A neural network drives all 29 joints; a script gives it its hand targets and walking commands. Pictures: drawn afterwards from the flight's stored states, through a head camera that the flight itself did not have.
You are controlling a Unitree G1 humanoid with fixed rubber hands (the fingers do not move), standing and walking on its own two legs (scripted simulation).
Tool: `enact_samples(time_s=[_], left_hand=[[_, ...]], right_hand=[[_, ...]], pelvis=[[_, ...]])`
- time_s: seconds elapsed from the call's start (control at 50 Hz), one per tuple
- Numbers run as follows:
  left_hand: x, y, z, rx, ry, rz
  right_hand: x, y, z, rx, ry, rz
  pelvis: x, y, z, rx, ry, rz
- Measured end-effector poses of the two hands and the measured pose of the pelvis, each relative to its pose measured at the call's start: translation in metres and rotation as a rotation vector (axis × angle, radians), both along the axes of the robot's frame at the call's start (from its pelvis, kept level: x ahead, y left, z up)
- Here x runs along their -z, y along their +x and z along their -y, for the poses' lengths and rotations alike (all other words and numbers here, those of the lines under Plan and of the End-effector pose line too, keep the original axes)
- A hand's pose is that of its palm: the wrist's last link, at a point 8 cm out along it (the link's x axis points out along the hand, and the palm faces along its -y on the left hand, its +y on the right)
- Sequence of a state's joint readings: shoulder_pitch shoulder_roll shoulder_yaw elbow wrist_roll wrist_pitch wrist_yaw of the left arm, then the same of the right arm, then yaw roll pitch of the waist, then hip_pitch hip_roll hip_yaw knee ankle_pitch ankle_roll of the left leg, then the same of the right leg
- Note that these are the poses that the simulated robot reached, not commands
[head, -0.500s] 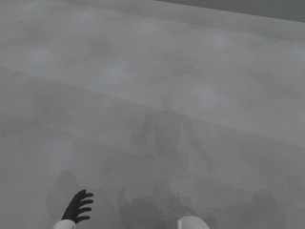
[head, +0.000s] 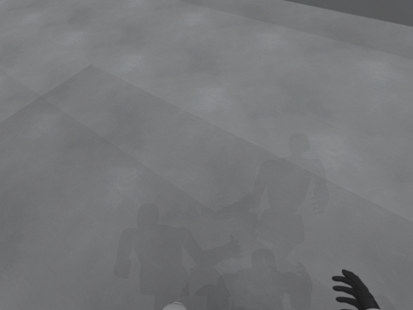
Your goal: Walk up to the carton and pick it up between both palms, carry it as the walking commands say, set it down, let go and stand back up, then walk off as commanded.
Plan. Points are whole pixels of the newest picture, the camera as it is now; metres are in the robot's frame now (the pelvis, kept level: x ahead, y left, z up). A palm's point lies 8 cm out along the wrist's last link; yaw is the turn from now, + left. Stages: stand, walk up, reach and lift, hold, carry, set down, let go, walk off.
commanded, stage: walk off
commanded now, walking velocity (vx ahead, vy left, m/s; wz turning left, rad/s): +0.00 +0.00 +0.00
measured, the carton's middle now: out of the picture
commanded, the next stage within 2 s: none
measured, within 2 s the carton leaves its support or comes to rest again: neither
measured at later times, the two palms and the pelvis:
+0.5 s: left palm out of the picture +0.06 +0.27 -0.12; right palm out of the picture +0.08 -0.26 -0.12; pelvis -0.03 +0.01 -0.01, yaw +0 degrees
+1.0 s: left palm out of the picture +0.10 +0.26 -0.12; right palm out of the picture +0.00 -0.26 -0.11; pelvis -0.05 +0.03 -0.01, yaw -11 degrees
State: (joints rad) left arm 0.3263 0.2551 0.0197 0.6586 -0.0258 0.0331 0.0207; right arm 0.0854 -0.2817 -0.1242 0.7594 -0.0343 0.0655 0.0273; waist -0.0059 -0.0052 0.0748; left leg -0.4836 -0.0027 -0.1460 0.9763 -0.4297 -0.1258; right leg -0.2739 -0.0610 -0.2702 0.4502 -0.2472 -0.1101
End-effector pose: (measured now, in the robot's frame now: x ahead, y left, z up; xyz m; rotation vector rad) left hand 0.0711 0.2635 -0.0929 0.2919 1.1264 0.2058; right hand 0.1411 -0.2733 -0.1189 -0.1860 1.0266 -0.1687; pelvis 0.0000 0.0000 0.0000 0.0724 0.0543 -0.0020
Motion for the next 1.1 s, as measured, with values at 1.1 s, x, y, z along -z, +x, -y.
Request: enact_samples(time_s=[1.1], left_hand=[[0.028,0.04,0.035,0.28,-0.128,0.06]], right_hand=[[0.002,-0.154,0.013,0.26,-0.092,-0.06]], pelvis=[[0.014,-0.052,-0.009,0.256,-0.059,0.019]])
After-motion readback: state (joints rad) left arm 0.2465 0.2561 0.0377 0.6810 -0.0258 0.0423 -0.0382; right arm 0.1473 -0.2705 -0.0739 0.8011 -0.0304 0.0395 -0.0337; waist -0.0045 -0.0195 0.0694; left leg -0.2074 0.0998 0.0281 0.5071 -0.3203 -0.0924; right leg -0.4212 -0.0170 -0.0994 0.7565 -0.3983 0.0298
